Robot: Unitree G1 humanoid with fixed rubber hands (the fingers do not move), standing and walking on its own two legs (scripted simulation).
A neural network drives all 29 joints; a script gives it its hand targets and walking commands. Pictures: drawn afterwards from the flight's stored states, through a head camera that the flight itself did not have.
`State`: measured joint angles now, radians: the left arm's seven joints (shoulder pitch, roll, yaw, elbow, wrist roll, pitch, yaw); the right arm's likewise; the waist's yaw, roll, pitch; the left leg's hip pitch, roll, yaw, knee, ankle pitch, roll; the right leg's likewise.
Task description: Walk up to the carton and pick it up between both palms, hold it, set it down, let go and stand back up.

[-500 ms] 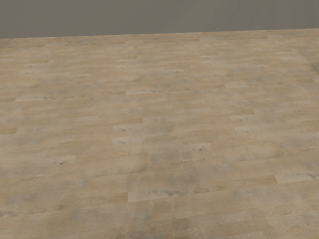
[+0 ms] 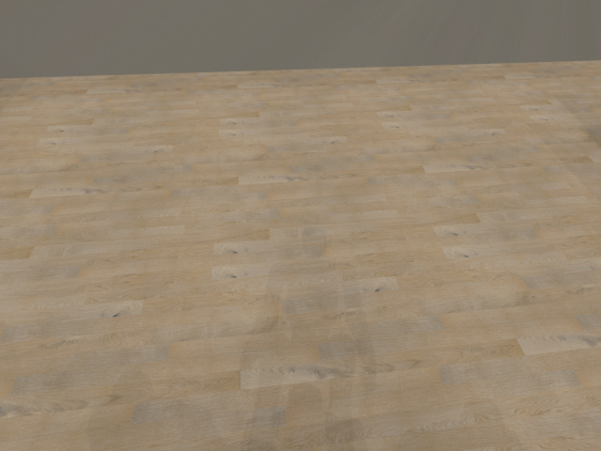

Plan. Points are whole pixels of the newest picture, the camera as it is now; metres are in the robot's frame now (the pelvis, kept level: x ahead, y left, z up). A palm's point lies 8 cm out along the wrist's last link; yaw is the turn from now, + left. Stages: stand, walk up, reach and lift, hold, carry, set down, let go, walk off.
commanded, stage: walk up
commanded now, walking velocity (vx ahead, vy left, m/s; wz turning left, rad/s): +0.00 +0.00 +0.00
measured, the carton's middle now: out of the picture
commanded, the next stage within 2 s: none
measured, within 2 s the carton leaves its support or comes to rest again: neither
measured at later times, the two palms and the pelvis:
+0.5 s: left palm out of the picture +0.08 +0.19 -0.14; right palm out of the picture -0.03 -0.30 -0.20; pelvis -0.02 -0.04 -0.04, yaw -11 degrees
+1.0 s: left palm out of the picture +0.07 +0.13 -0.12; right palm out of the picture +0.00 -0.37 -0.13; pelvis -0.02 -0.10 +0.00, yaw -26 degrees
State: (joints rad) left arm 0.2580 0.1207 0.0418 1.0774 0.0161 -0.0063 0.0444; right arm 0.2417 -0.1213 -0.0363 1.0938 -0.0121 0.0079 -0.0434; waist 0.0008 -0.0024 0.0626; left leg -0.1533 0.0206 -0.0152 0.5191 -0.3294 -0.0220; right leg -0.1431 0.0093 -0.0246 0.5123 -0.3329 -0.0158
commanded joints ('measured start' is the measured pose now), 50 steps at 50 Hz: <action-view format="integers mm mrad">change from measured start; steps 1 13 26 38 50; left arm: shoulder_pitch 70 -94 102 154 178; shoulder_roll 80 117 241 248 232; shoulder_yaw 8 26 69 64 39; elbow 0 -157 -176 -226 -151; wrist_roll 0 11 34 17 9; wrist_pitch -15 14 8 -11 -2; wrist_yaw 2 -5 -13 -10 -25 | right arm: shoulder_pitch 70 150 -137 -172 -163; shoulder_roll -91 -233 -160 -163 -228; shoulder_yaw -12 -74 -61 -64 -62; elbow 4 -46 -208 -261 -265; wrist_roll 0 -21 -9 -12 -3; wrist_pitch -10 8 28 50 42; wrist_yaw -7 -42 7 12 0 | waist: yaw -1 -81 69 53 61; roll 0 238 -378 -32 -88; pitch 6 -83 12 -119 -51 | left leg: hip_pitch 5 83 -473 -474 -473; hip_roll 55 348 44 50 25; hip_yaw -32 -185 -8 -32 -64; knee -89 -106 754 558 413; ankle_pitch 330 396 -263 -9 -6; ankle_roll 41 182 -46 -54 -48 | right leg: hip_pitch -9 -381 -62 194 81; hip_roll -94 -17 -375 -265 -250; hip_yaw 71 -1 528 400 592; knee -112 521 -180 -110 -237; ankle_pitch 352 -97 767 908 550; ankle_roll -31 2 -214 -135 -66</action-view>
